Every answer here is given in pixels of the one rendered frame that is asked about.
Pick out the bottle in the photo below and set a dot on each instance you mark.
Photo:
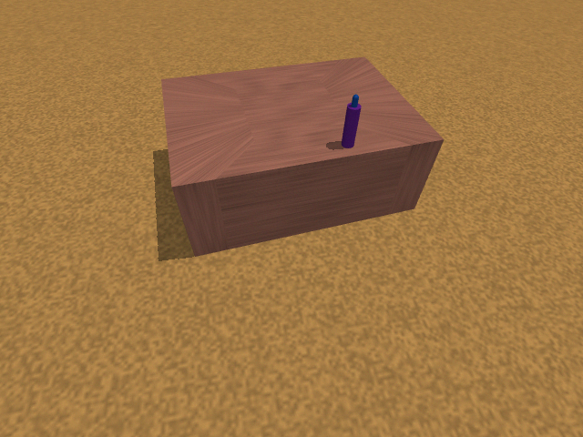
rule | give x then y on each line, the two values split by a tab
351	122

